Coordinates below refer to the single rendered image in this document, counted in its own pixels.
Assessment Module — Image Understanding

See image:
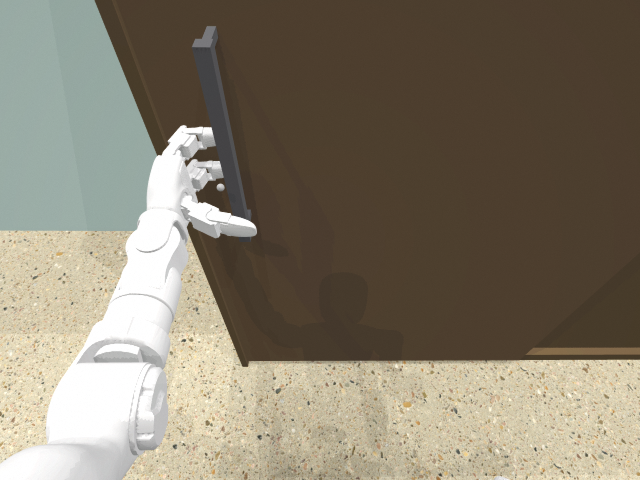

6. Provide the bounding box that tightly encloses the handle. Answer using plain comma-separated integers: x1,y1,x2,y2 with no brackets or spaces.
192,26,252,242

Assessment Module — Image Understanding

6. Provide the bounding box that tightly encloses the robot left forearm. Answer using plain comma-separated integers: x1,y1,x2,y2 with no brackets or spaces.
46,209,189,443

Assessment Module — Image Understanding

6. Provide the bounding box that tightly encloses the left robot hand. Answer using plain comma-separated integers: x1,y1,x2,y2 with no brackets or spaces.
147,125,257,238

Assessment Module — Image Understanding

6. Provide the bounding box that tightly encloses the wardrobe door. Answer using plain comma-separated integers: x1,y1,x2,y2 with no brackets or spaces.
534,253,640,348
116,0,640,361

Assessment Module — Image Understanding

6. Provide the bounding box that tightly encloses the robot left upper arm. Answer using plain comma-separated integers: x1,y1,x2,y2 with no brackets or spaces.
0,362,168,480

